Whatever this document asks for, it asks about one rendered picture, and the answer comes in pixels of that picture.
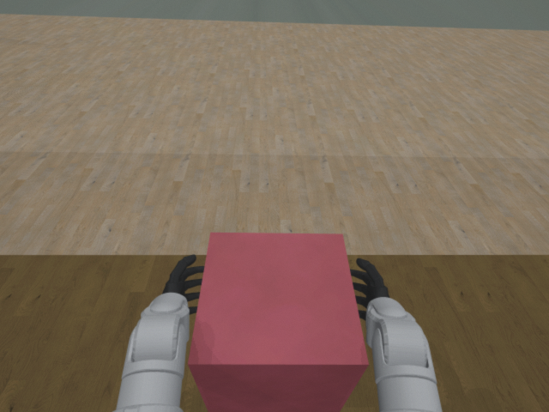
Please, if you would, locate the left robot hand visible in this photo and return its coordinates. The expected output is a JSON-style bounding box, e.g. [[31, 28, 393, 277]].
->
[[162, 254, 204, 315]]

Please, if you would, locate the carton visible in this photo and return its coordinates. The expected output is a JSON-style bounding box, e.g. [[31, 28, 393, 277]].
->
[[188, 233, 369, 412]]

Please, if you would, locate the left robot forearm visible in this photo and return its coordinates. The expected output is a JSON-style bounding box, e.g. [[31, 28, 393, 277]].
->
[[112, 293, 190, 412]]

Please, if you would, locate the right robot forearm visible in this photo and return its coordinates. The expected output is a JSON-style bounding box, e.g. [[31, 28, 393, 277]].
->
[[365, 297, 443, 412]]

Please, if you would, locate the right robot hand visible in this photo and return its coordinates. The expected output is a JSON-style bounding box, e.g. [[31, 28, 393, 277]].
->
[[350, 258, 389, 320]]

